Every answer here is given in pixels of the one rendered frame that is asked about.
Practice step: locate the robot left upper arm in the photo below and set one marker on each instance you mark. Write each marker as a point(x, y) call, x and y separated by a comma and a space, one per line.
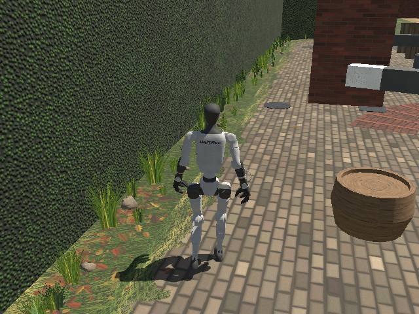
point(186, 149)

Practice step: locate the left robot forearm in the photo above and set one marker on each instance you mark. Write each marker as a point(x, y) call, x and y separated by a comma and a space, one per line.
point(179, 172)

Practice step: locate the robot right thigh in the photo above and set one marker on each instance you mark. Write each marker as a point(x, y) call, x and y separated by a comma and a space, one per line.
point(224, 192)

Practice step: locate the right robot forearm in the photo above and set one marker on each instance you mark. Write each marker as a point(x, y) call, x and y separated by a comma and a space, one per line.
point(242, 176)

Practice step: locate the right robot hand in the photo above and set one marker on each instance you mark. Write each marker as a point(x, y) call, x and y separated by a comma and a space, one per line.
point(246, 194)

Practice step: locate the left robot hand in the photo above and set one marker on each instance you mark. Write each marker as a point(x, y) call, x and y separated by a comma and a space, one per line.
point(182, 183)

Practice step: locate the humanoid robot torso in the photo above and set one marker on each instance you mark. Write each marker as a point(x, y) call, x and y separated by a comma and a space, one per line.
point(210, 151)

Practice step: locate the robot right upper arm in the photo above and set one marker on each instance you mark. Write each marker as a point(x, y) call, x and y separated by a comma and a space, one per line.
point(234, 150)

